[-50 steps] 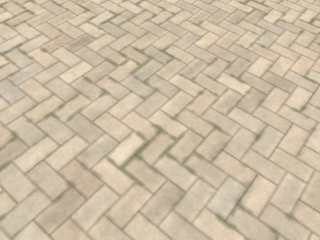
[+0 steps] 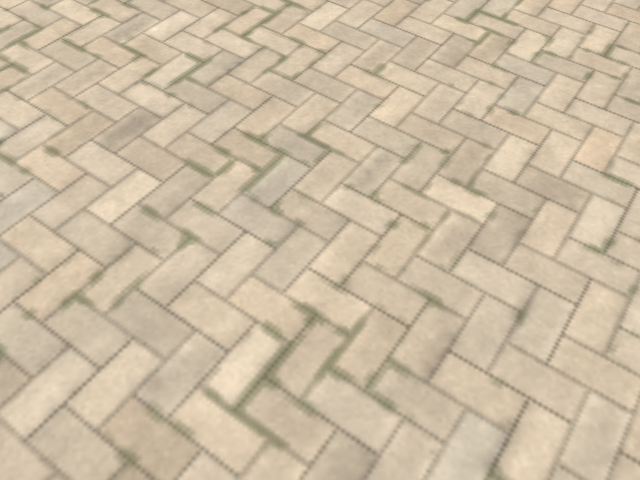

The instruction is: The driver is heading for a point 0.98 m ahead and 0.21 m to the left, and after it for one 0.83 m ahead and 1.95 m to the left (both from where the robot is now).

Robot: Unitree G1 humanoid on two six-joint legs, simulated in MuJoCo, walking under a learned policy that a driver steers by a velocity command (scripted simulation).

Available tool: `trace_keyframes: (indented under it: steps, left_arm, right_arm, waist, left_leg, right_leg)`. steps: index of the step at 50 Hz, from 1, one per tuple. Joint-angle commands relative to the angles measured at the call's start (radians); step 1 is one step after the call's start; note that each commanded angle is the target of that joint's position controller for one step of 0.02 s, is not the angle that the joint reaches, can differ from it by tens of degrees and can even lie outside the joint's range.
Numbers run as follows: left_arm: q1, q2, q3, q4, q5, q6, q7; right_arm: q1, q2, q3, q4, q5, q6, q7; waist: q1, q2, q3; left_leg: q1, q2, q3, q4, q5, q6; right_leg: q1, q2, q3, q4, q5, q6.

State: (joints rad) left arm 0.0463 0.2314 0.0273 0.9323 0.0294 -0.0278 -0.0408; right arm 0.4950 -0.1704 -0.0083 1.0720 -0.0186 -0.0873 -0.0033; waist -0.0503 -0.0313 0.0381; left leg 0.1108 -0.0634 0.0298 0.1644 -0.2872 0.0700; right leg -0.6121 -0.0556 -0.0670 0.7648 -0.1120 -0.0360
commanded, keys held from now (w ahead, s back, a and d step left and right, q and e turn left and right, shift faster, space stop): w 0.18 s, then w+q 0.82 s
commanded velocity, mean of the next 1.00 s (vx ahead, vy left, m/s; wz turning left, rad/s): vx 0.49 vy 0.00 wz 0.35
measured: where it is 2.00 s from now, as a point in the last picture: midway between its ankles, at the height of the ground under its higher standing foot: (225, 287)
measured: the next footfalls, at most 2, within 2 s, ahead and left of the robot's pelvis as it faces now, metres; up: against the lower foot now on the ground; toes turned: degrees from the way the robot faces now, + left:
right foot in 0.14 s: +0.26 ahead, -0.09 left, +0.00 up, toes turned -4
left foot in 0.70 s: +0.53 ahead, +0.07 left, +0.00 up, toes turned +18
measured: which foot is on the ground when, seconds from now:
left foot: down 0.00-0.14, up 0.16-0.68, down 0.70-1.00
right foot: up 0.00-0.12, down 0.14-0.70, up 0.72-1.00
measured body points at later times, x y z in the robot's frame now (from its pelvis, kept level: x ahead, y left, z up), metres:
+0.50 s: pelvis +0.28 -0.04 +0.00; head +0.30 -0.04 +0.45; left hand +0.21 +0.20 -0.14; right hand +0.42 -0.27 -0.14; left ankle +0.41 +0.12 -0.68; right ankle +0.22 -0.09 -0.74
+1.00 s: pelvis +0.55 +0.04 +0.00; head +0.58 +0.06 +0.45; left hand +0.62 +0.33 -0.11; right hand +0.65 -0.22 -0.13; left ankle +0.49 +0.06 -0.74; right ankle +0.74 -0.09 -0.67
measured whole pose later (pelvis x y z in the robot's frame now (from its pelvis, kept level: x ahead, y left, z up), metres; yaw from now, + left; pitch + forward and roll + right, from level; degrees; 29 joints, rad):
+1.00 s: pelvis +0.55 +0.04 +0.00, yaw +24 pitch +1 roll +0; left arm 0.08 0.24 0.04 0.78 0.04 -0.03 -0.01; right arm 0.36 -0.26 -0.08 0.95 0.00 -0.05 0.00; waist -0.05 -0.03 0.05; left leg -0.09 -0.15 -0.06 0.30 -0.22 0.14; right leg -0.66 -0.13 0.05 0.89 -0.15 0.05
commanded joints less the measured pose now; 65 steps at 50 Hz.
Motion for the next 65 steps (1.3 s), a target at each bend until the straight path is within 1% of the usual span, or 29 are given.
trace_keyframes:
  steps: [1, 4, 6, 7, 8, 9, 10, 13, 18, 28, 31, 33, 34, 35, 36, 37, 39, 40, 43, 49, 55, 57, 59, 60, 61, 62, 63, 64, 65]
  left_arm:
    - [-0.153, 0.038, -0.003, -0.109, -0.008, -0.014, 0.003]
    - [-0.036, 0.075, 0.015, -0.09, -0.008, -0.023, 0.02]
    - [0.251, 0.117, 0.043, 0.002, -0.004, -0.038, 0.038]
    - [0.407, 0.188, 0.065, 0.034, 0.02, -0.043, 0.05]
    - [0.434, 0.267, 0.083, 0.034, 0.034, -0.039, 0.047]
    - [0.353, 0.217, 0.078, 0.027, -0.011, -0.03, 0.035]
    - [0.229, 0.158, 0.062, 0.003, -0.02, -0.034, 0.035]
    - [0.179, 0.041, 0.028, 0.021, -0.012, -0.065, 0.039]
    - [0.286, 0.073, 0.031, 0.058, -0.012, -0.097, 0.046]
    - [0.449, 0.074, 0.016, 0.1, -0.013, -0.083, 0.075]
    - [0.439, 0.107, 0.023, 0.099, -0.009, -0.069, 0.091]
    - [0.407, 0.138, 0.034, 0.085, -0.002, -0.054, 0.095]
    - [0.391, 0.148, 0.038, 0.072, -0.001, -0.047, 0.089]
    - [0.352, 0.148, 0.04, 0.042, -0.009, -0.049, 0.079]
    - [0.367, 0.043, 0.028, -0.031, -0.023, -0.061, 0.057]
    - [0.275, 0.118, 0.037, -0.075, -0.019, -0.075, 0.049]
    - [0.221, 0.108, 0.032, -0.095, -0.027, -0.099, 0.045]
    - [0.213, 0.104, 0.035, -0.097, -0.014, -0.088, 0.047]
    - [0.247, 0.074, 0.029, -0.105, 0.023, -0.029, 0.037]
    - [0.008, 0.073, 0.019, -0.21, 0.014, -0.008, 0.026]
    - [-0.156, 0.091, 0.006, -0.289, 0.0, -0.025, 0.019]
    - [-0.11, 0.115, 0.01, -0.291, -0.004, -0.035, 0.021]
    - [0.087, 0.157, 0.029, -0.23, -0.004, -0.048, 0.034]
    - [0.226, 0.183, 0.041, -0.195, 0.005, -0.061, 0.045]
    - [0.384, 0.253, 0.055, -0.19, 0.029, -0.066, 0.062]
    - [0.352, 0.332, 0.076, -0.178, 0.036, -0.052, 0.057]
    - [0.277, 0.227, 0.062, -0.191, 0.011, -0.04, 0.047]
    - [0.206, 0.146, 0.043, -0.202, 0.0, -0.041, 0.041]
    - [0.179, 0.114, 0.034, -0.194, 0.005, -0.045, 0.037]
  right_arm:
    - [0.044, -0.159, -0.026, -0.011, 0.0, -0.011, -0.008]
    - [-0.006, -0.18, -0.032, -0.011, 0.001, -0.012, -0.013]
    - [-0.036, -0.192, -0.036, -0.016, 0.002, -0.002, -0.012]
    - [-0.018, -0.157, -0.025, -0.038, 0.006, 0.0, -0.008]
    - [0.112, -0.031, -0.007, -0.049, 0.033, 0.004, 0.006]
    - [0.025, -0.148, -0.036, -0.049, 0.009, 0.007, 0.001]
    - [-0.066, -0.156, -0.043, -0.081, 0.009, 0.004, 0.004]
    - [-0.082, -0.105, -0.04, -0.075, -0.01, 0.024, 0.017]
    - [-0.191, -0.086, -0.044, -0.116, -0.012, 0.066, 0.037]
    - [-0.52, -0.06, -0.02, -0.25, -0.007, 0.055, 0.051]
    - [-0.467, -0.085, -0.031, -0.247, -0.012, 0.056, 0.046]
    - [-0.322, -0.122, -0.051, -0.209, -0.015, 0.055, 0.04]
    - [-0.208, -0.153, -0.069, -0.175, -0.02, 0.049, 0.037]
    - [-0.073, -0.216, -0.097, -0.145, -0.034, 0.046, 0.026]
    - [-0.11, -0.32, -0.128, -0.173, -0.023, 0.06, 0.015]
    - [-0.085, -0.327, -0.129, -0.173, 0.0, 0.073, 0.015]
    - [-0.186, -0.218, -0.104, -0.169, 0.008, 0.067, 0.003]
    - [-0.222, -0.187, -0.093, -0.172, 0.007, 0.056, -0.001]
    - [-0.225, -0.192, -0.085, -0.177, 0.019, 0.024, -0.002]
    - [-0.105, -0.229, -0.095, -0.174, 0.018, 0.024, 0.006]
    - [-0.021, -0.248, -0.099, -0.184, 0.002, 0.034, -0.006]
    - [-0.057, -0.267, -0.104, -0.203, -0.001, 0.033, -0.014]
    - [-0.11, -0.284, -0.107, -0.218, -0.002, 0.022, -0.009]
    - [-0.115, -0.269, -0.101, -0.217, 0.006, 0.014, 0.0]
    - [-0.085, -0.184, -0.077, -0.248, 0.012, 0.005, 0.005]
    - [0.068, -0.131, -0.07, -0.257, 0.039, 0.009, 0.007]
    - [0.036, -0.205, -0.074, -0.217, 0.0, 0.024, -0.002]
    - [-0.054, -0.206, -0.075, -0.227, -0.007, 0.026, 0.007]
    - [-0.106, -0.189, -0.07, -0.242, -0.008, 0.025, 0.013]
  waist:
    - [0.002, 0.135, 0.108]
    - [0.074, 0.132, 0.043]
    - [0.191, 0.106, -0.107]
    - [0.23, 0.022, -0.212]
    - [0.145, -0.204, -0.326]
    - [0.149, -0.049, -0.261]
    - [0.102, -0.028, -0.097]
    - [0.025, -0.002, 0.004]
    - [0.019, -0.006, 0.046]
    - [0.1, -0.019, 0.079]
    - [0.058, -0.058, 0.028]
    - [-0.011, -0.088, -0.052]
    - [-0.061, -0.082, -0.112]
    - [-0.138, -0.01, -0.178]
    - [-0.056, 0.276, -0.251]
    - [-0.085, 0.118, -0.282]
    - [-0.005, -0.017, -0.049]
    - [0.037, -0.046, -0.009]
    - [0.086, -0.008, -0.023]
    - [0.011, 0.077, 0.004]
    - [-0.053, 0.106, 0.002]
    - [-0.014, 0.12, -0.004]
    - [0.074, 0.109, -0.082]
    - [0.144, 0.059, -0.16]
    - [0.186, -0.054, -0.311]
    - [0.083, -0.313, -0.369]
    - [0.066, -0.112, -0.23]
    - [0.065, -0.011, -0.101]
    - [0.058, 0.017, -0.048]
  left_leg:
    - [-0.095, 0.258, -0.094, -0.036, 0.573, 0.112]
    - [-0.038, 0.277, -0.061, 0.115, 0.916, 0.085]
    - [-0.088, 0.237, -0.022, 0.459, 0.954, 0.054]
    - [-0.28, 0.19, 0.005, 0.748, 0.623, 0.043]
    - [-0.63, -0.005, 0.019, 1.135, -0.203, 0.003]
    - [-0.719, 0.024, -0.107, 1.206, -0.186, 0.029]
    - [-0.747, 0.082, -0.099, 1.176, -0.075, 0.038]
    - [-0.598, 0.152, -0.101, 1.039, 0.021, 0.026]
    - [-0.707, 0.171, -0.077, 0.95, 0.13, 0.001]
    - [-0.759, 0.105, 0.1, 0.499, 0.295, 0.013]
    - [-0.65, 0.03, 0.151, 0.462, 0.162, 0.068]
    - [-0.495, -0.025, 0.156, 0.441, 0.062, 0.123]
    - [-0.35, -0.041, 0.128, 0.376, 0.052, 0.156]
    - [-0.129, 0.056, -0.025, 0.29, 0.021, 0.213]
    - [0.195, 0.37, -0.575, 0.236, 0.095, 0.366]
    - [0.212, 0.411, -0.749, 0.133, 0.111, 0.433]
    - [-0.043, 0.358, -0.511, 0.077, 0.211, 0.332]
    - [-0.14, 0.297, -0.43, 0.069, 0.304, 0.284]
    - [-0.256, 0.209, -0.307, 0.061, 0.489, 0.253]
    - [-0.239, 0.143, -0.284, 0.06, 0.506, 0.179]
    - [-0.088, 0.175, -0.358, 0.139, 0.557, 0.158]
    - [-0.102, 0.188, -0.385, 0.181, 0.584, 0.128]
    - [-0.152, 0.161, -0.354, 0.338, 0.754, 0.085]
    - [-0.216, 0.102, -0.3, 0.529, 0.707, 0.063]
    - [-0.348, 0.043, -0.231, 0.816, 0.367, 0.044]
    - [-0.628, -0.107, -0.151, 1.043, -0.267, 0.013]
    - [-0.715, -0.015, -0.179, 1.12, -0.195, 0.024]
    - [-0.71, 0.018, -0.17, 1.089, -0.096, 0.019]
    - [-0.695, 0.043, -0.161, 1.043, -0.051, 0.014]
  right_leg:
    - [0.03, 0.037, -0.048, -0.134, 0.042, -0.022]
    - [0.201, 0.086, -0.051, -0.186, -0.007, -0.08]
    - [0.516, 0.116, -0.046, -0.275, -0.004, -0.121]
    - [0.749, -0.077, 0.167, -0.301, -0.174, -0.162]
    - [0.974, -0.37, 0.707, -0.421, -0.292, -0.311]
    - [0.873, -0.325, 0.785, -0.526, -0.42, -0.297]
    - [0.708, -0.3, 0.592, -0.55, -0.415, -0.259]
    - [0.436, -0.191, 0.295, -0.622, -0.108, -0.166]
    - [0.439, -0.163, 0.11, -0.674, 0.037, -0.13]
    - [0.677, -0.155, -0.111, -0.591, 0.498, -0.063]
    - [0.762, -0.182, -0.156, -0.435, 0.885, -0.053]
    - [0.763, -0.2, -0.17, -0.205, 1.021, -0.058]
    - [0.704, -0.201, -0.17, -0.017, 0.918, -0.063]
    - [0.512, -0.171, -0.183, 0.272, 0.64, -0.043]
    - [0.035, 0.064, -0.158, 0.685, -0.345, 0.025]
    - [-0.129, 0.093, 0.077, 0.788, -0.373, 0.018]
    - [-0.14, -0.022, 0.112, 0.6, -0.226, 0.009]
    - [-0.077, -0.048, 0.116, 0.512, -0.216, 0.02]
    - [0.034, -0.053, 0.094, 0.39, -0.21, 0.063]
    - [-0.042, -0.036, 0.054, 0.094, 0.017, 0.096]
    - [-0.048, 0.021, 0.066, -0.114, 0.062, 0.068]
    - [0.067, 0.038, 0.084, -0.196, 0.024, 0.045]
    - [0.342, 0.086, 0.055, -0.259, -0.025, 0.004]
    - [0.537, 0.045, 0.078, -0.31, -0.001, -0.027]
    - [0.755, -0.203, 0.34, -0.325, -0.186, -0.078]
    - [0.89, -0.393, 0.834, -0.481, -0.224, -0.209]
    - [0.766, -0.356, 0.827, -0.503, -0.389, -0.205]
    - [0.628, -0.302, 0.651, -0.517, -0.362, -0.184]
    - [0.548, -0.249, 0.52, -0.532, -0.226, -0.163]
Velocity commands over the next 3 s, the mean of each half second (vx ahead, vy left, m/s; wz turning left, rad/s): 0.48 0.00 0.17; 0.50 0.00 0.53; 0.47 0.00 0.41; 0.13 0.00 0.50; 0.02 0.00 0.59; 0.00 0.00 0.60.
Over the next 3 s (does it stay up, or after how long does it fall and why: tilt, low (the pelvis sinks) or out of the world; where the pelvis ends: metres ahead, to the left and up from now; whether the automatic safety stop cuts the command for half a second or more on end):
stays up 0.88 0.17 0.00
